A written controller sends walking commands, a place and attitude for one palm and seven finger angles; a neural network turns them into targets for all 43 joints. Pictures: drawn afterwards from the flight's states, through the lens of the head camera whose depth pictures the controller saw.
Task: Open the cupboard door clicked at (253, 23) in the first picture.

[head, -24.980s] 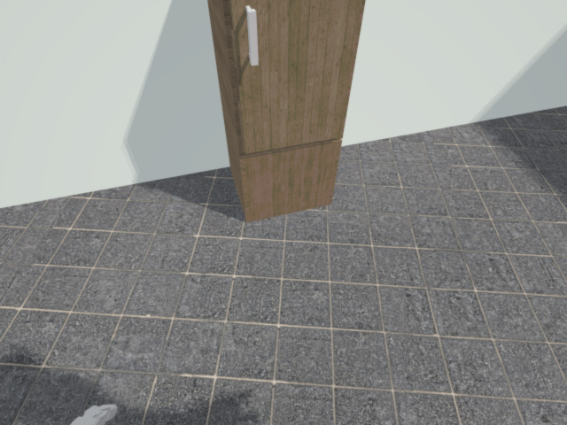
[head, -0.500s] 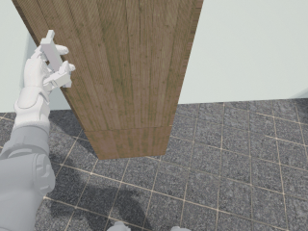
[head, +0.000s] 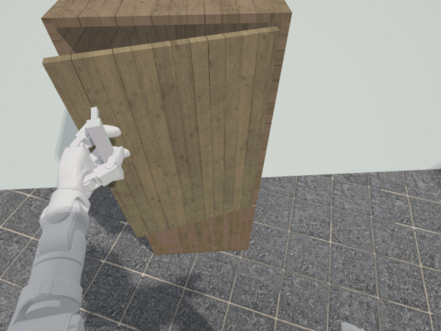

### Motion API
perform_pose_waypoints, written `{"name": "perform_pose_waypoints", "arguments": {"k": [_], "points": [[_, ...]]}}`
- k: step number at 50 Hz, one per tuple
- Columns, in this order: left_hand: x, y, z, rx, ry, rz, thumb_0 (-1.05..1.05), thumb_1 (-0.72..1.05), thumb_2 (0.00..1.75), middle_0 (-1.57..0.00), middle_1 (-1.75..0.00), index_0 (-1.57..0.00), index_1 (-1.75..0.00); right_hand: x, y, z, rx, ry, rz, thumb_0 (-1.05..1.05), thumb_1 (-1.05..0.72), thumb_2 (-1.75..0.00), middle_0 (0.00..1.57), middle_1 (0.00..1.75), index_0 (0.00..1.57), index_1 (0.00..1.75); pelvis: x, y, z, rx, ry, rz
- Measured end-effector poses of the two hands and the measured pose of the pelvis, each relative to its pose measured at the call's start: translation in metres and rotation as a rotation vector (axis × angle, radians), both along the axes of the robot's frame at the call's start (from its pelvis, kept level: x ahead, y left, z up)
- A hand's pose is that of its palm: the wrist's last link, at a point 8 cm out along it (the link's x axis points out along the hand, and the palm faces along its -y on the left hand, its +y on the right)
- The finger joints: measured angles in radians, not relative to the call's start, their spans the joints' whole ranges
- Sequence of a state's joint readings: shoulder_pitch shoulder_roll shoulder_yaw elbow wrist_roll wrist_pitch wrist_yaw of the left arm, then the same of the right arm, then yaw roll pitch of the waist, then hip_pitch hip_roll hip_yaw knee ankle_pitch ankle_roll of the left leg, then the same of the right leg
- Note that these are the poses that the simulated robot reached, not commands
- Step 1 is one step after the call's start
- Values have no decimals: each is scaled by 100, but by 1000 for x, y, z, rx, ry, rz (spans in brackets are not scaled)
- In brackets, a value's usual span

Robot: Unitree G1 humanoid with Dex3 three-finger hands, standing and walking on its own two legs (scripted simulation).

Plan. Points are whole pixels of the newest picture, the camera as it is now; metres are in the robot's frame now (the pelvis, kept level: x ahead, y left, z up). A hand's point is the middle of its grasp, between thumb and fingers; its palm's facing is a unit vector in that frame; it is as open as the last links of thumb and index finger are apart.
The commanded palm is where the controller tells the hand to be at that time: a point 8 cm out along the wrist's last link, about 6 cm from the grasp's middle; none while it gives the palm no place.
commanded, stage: pull the door open along its arc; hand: left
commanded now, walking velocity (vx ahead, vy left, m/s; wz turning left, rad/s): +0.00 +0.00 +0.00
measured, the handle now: (106, 145) +0.44 +0.22 +0.11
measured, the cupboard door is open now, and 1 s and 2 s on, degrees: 14 43 45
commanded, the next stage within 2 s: open thumb and fingers to let go in 0.46 s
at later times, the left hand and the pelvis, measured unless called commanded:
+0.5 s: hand (175, 233) +0.25 +0.07 +0.12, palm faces +0.40 -0.92 +0.04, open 6.5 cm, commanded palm +0.19 +0.12 +0.11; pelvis +0.00 -0.03 +0.01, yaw +3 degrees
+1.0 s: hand (176, 223) +0.26 +0.07 +0.11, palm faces +0.43 -0.90 +0.01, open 10.9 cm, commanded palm +0.22 +0.11 +0.11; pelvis -0.01 -0.04 +0.01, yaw +5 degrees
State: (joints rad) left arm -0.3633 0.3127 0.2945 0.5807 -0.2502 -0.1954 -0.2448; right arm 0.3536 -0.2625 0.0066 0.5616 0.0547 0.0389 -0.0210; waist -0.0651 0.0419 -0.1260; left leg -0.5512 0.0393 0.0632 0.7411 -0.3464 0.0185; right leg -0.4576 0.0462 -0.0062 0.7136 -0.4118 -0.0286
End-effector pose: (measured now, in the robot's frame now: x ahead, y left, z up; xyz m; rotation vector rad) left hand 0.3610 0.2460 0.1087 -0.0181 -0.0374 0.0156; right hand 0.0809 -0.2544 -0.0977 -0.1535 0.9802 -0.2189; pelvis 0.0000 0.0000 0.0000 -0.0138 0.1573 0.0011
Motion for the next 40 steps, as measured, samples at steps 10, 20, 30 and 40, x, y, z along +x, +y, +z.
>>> {"name": "perform_pose_waypoints", "arguments": {"k": [10, 20, 30, 40], "points": [[-81, -58, 0, -99, -1, 271, 2, 67, 72, -34, -134, -34, -129, 90, 30, 29, 63, -253, 172, 1, -91, -90, 20, 30, 20, 30, -1, -5, 4, 16, -64, 16], [-141, -117, 7, -53, 72, 362, 3, 63, 68, -34, -129, -35, -132, 121, 42, 46, 100, -304, 245, 1, -90, -90, 21, 30, 20, 30, 2, -22, 7, 26, -134, 36], [-153, -142, 8, 17, 49, 438, 2, 65, 74, -34, -130, -33, -133, 102, 14, 22, 66, -202, 260, 1, -90, -90, 21, 30, 20, 30, -6, -41, 3, 32, -168, 82], [-143, -144, 6, 3, 41, 455, 1, 52, 73, -36, -131, -36, -131, 81, 0, 7, 46, -127, 240, 1, -91, -90, 20, 30, 20, 30, -13, -49, 6, 42, -165, 91]]}}
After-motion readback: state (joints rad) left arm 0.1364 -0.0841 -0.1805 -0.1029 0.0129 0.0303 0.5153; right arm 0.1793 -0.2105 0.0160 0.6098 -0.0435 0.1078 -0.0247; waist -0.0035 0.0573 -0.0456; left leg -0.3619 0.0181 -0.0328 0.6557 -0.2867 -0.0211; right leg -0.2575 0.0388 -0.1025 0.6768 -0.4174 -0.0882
